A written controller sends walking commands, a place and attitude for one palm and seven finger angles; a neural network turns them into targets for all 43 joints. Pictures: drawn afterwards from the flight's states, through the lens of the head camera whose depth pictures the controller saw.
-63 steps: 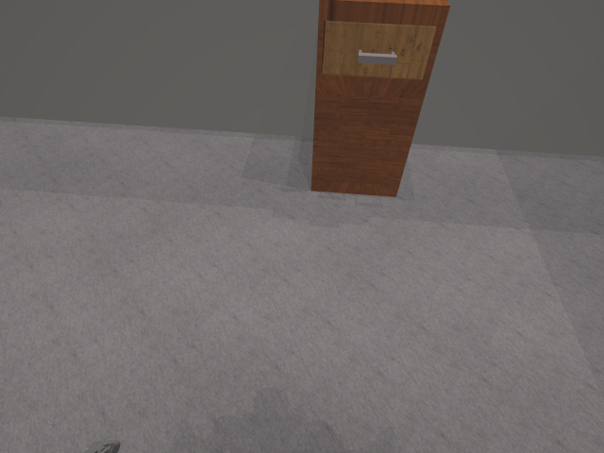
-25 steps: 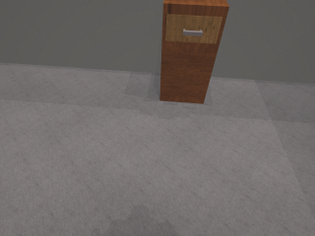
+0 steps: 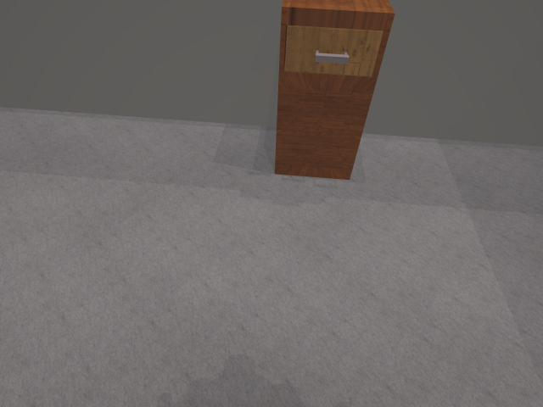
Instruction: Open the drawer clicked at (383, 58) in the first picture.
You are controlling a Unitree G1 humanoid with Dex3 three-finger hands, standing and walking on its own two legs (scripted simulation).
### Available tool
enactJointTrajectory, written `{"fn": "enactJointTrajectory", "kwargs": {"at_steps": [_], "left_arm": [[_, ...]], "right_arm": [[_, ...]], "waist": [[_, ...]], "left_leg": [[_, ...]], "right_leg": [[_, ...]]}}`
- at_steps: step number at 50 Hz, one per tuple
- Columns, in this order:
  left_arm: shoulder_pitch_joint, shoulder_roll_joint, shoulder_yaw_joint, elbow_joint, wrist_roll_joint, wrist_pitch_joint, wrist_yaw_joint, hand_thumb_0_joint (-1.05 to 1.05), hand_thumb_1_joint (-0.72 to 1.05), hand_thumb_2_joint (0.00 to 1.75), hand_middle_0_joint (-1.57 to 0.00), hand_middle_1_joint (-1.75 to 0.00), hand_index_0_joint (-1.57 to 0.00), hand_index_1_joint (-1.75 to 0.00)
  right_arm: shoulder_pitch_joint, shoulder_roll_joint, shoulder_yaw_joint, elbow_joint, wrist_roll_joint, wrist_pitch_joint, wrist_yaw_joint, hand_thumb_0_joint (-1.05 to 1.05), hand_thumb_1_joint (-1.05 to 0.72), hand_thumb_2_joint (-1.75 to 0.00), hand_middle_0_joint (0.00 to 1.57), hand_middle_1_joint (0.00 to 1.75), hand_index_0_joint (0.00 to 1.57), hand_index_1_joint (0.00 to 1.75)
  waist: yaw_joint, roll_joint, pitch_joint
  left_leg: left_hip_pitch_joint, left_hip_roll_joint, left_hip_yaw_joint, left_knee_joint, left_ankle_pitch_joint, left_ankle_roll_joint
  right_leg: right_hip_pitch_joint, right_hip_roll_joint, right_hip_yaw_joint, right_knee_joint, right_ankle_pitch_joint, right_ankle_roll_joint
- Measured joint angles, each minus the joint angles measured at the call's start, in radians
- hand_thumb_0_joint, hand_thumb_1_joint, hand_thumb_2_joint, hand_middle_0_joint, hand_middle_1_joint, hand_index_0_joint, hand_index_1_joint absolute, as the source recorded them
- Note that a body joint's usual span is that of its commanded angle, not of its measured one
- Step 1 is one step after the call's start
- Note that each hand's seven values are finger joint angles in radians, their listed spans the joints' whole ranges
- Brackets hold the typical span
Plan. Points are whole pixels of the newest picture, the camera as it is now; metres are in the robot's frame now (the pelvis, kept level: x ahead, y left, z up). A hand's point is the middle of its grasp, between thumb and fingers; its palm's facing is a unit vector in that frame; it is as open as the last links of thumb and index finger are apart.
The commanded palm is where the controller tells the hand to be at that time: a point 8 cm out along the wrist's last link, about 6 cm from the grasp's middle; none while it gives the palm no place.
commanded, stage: look at it before walking up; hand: left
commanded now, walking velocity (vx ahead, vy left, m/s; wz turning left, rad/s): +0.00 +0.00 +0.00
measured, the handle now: (331, 55) +1.39 -0.17 -0.08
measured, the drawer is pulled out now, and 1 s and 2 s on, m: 0.00 0.00 0.00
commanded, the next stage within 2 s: walk to a spot facing it in 0.18 s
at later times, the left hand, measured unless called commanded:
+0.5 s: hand out of the picture +0.06 +0.22 -0.17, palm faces -0.07 -0.96 -0.26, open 7.4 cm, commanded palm none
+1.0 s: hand out of the picture +0.15 +0.17 -0.18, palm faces -0.21 -0.96 -0.17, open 7.4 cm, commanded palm none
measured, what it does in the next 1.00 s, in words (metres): walks ahead, turning right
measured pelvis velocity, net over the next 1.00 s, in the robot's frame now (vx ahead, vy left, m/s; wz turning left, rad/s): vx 0.17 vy -0.02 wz -0.33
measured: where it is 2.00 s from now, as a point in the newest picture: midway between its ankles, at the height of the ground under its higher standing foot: (327, 331)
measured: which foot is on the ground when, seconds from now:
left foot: down 0.00-0.62, up 0.64-1.00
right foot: down 0.00-1.00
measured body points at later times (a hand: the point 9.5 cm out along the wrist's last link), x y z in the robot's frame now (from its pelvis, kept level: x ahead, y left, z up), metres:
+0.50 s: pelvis +0.02 +0.00 -0.01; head +0.02 +0.00 +0.44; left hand +0.06 +0.27 -0.15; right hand +0.07 -0.28 -0.15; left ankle +0.01 +0.13 -0.74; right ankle +0.01 -0.12 -0.74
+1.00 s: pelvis +0.17 -0.02 -0.01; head +0.20 -0.02 +0.44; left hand +0.17 +0.22 -0.16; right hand +0.23 -0.28 -0.14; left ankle +0.31 +0.08 -0.71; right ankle +0.04 -0.11 -0.74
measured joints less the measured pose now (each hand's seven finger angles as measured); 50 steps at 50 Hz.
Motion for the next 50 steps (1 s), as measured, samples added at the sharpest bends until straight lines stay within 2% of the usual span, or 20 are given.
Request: {"fn": "enactJointTrajectory", "kwargs": {"at_steps": [17, 21, 25, 29, 31, 33, 35, 37, 44, 47, 50], "left_arm": [[0.007, 0.003, 0.001, 0.005, -0.001, 0.001, 0.004, 0.01, 0.9, 0.9, -0.2, -0.3, -0.2, -0.3], [0.05, -0.02, 0.008, -0.01, 0.004, 0.023, 0.001, 0.01, 0.9, 0.9, -0.2, -0.3, -0.2, -0.3], [0.121, -0.052, 0.022, -0.038, 0.009, 0.038, -0.018, 0.01, 0.9, 0.9, -0.2, -0.3, -0.2, -0.3], [0.173, -0.094, 0.039, -0.054, 0.012, 0.037, -0.035, 0.01, 0.9, 0.9, -0.2, -0.3, -0.2, -0.3], [0.188, -0.115, 0.043, -0.068, 0.014, 0.022, -0.041, 0.01, 0.9, 0.9, -0.2, -0.3, -0.2, -0.3], [0.195, -0.132, 0.047, -0.076, 0.012, -0.007, -0.031, 0.01, 0.9, 0.9, -0.2, -0.3, -0.2, -0.3], [0.213, -0.15, 0.046, -0.083, 0.007, -0.027, -0.016, 0.01, 0.9, 0.9, -0.2, -0.3, -0.2, -0.3], [0.239, -0.166, 0.043, -0.082, 0.008, -0.034, -0.008, 0.01, 0.9, 0.9, -0.2, -0.3, -0.2, -0.3], [0.3, -0.2, 0.039, -0.046, 0.015, -0.041, -0.005, 0.01, 0.9, 0.9, -0.2, -0.3, -0.2, -0.3], [0.303, -0.196, 0.045, -0.042, 0.016, -0.042, -0.002, 0.01, 0.9, 0.9, -0.2, -0.3, -0.2, -0.3], [0.299, -0.18, 0.054, -0.045, 0.019, -0.039, 0.003, 0.01, 0.9, 0.9, -0.2, -0.3, -0.2, -0.3]], "right_arm": [[-0.009, 0.0, 0.002, 0.002, -0.001, 0.003, -0.002, 0.01, -0.91, -0.89, 0.2, 0.3, 0.21, 0.3], [0.012, 0.025, -0.002, -0.017, -0.009, 0.013, -0.005, 0.01, -0.91, -0.89, 0.2, 0.29, 0.21, 0.3], [0.063, 0.063, -0.012, -0.05, -0.011, 0.011, -0.002, 0.01, -0.91, -0.89, 0.2, 0.29, 0.21, 0.3], [0.112, 0.091, -0.025, -0.065, -0.012, -0.004, -0.003, 0.01, -0.91, -0.89, 0.2, 0.3, 0.21, 0.3], [0.139, 0.093, -0.03, -0.066, -0.012, -0.006, -0.004, 0.01, -0.91, -0.89, 0.2, 0.3, 0.21, 0.3], [0.156, 0.097, -0.034, -0.055, -0.008, 0.008, -0.005, 0.01, -0.91, -0.89, 0.2, 0.3, 0.21, 0.3], [0.155, 0.103, -0.037, -0.04, -0.009, 0.022, -0.002, 0.01, -0.91, -0.89, 0.2, 0.29, 0.21, 0.3], [0.137, 0.109, -0.041, -0.045, -0.013, 0.025, 0.002, 0.01, -0.91, -0.89, 0.2, 0.29, 0.2, 0.3], [0.038, 0.136, -0.059, -0.139, -0.012, 0.005, 0.015, 0.01, -0.91, -0.89, 0.2, 0.29, 0.2, 0.3], [-0.002, 0.145, -0.059, -0.168, -0.009, 0.0, 0.02, 0.01, -0.91, -0.89, 0.2, 0.29, 0.2, 0.3], [-0.035, 0.153, -0.055, -0.188, -0.007, -0.008, 0.022, 0.01, -0.91, -0.89, 0.2, 0.29, 0.2, 0.3]], "waist": [[0.006, 0.002, 0.004], [0.018, 0.004, -0.017], [0.021, -0.001, -0.031], [0.024, 0.008, -0.013], [0.02, 0.028, 0.001], [0.021, 0.041, 0.011], [0.034, 0.041, 0.013], [0.041, 0.035, 0.013], [0.036, 0.013, 0.01], [0.048, 0.01, 0.013], [0.067, 0.001, 0.017]], "left_leg": [[0.005, 0.002, 0.004, -0.006, -0.003, 0.0], [-0.009, 0.016, 0.035, 0.05, -0.05, -0.002], [-0.021, 0.031, 0.077, 0.111, -0.112, 0.0], [0.0, 0.062, 0.131, 0.153, -0.168, -0.014], [-0.012, 0.092, 0.138, 0.23, -0.22, -0.025], [-0.102, 0.103, 0.106, 0.462, -0.297, -0.022], [-0.198, 0.09, 0.074, 0.658, -0.281, -0.018], [-0.28, 0.086, 0.069, 0.74, -0.216, -0.025], [-0.451, 0.107, 0.058, 0.633, -0.044, -0.056], [-0.461, 0.107, 0.051, 0.532, -0.014, -0.056], [-0.417, 0.091, 0.057, 0.394, -0.022, -0.045]], "right_leg": [[0.004, 0.002, 0.004, -0.008, 0.0, 0.001], [-0.023, 0.016, 0.034, 0.046, -0.033, -0.002], [-0.078, 0.03, 0.063, 0.168, -0.15, -0.015], [-0.142, 0.011, -0.023, 0.303, -0.239, -0.009], [-0.126, 0.013, -0.062, 0.242, -0.174, -0.018], [-0.132, 0.029, -0.078, 0.271, -0.141, -0.052], [-0.106, 0.043, -0.072, 0.248, -0.159, -0.068], [-0.068, 0.053, -0.052, 0.182, -0.144, -0.068], [0.037, 0.06, 0.04, 0.001, -0.088, -0.053], [0.072, 0.057, 0.072, -0.022, -0.105, -0.039], [0.104, 0.048, 0.104, -0.01, -0.148, -0.019]]}}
